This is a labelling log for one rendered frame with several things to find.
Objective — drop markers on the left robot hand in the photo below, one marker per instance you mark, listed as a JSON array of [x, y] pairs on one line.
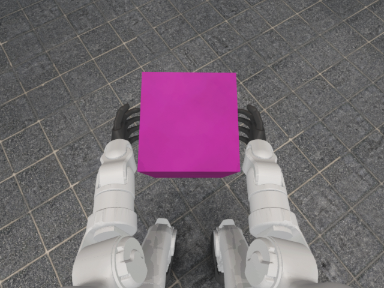
[[120, 128]]

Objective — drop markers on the right robot upper arm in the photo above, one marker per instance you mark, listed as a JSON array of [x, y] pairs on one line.
[[279, 263]]

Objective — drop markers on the carton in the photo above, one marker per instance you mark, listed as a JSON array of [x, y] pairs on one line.
[[188, 125]]

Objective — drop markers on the left robot thigh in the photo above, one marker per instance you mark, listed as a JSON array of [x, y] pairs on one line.
[[158, 246]]

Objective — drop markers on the robot right shin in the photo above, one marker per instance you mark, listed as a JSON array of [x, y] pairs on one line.
[[220, 261]]

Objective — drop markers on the robot right forearm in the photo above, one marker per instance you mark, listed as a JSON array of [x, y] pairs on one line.
[[267, 195]]

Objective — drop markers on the right robot hand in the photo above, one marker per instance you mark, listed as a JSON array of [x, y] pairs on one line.
[[255, 124]]

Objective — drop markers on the robot left forearm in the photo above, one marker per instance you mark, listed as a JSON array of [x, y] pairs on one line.
[[113, 212]]

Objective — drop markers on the left robot upper arm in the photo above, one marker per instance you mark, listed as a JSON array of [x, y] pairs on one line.
[[117, 262]]

